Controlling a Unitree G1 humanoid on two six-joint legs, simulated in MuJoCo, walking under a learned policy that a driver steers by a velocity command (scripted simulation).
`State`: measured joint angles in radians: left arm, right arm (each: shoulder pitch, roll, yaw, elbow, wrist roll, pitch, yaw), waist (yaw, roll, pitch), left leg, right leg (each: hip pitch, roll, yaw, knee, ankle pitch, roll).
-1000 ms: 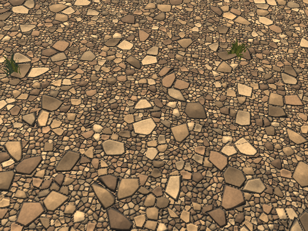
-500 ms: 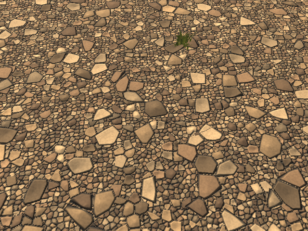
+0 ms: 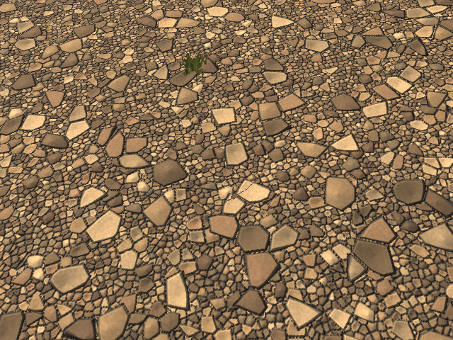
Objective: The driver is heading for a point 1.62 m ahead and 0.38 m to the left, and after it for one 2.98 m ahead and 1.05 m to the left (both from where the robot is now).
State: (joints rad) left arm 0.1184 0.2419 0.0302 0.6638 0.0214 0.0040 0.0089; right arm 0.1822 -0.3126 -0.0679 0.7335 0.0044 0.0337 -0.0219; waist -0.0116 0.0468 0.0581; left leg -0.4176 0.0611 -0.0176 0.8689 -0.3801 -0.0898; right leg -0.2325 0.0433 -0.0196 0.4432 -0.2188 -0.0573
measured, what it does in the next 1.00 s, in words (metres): walks ahead, turning left: left foot, then right foot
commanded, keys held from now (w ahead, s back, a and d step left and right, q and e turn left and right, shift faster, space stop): q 0.14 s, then w+q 0.54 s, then w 0.18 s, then w+e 0.14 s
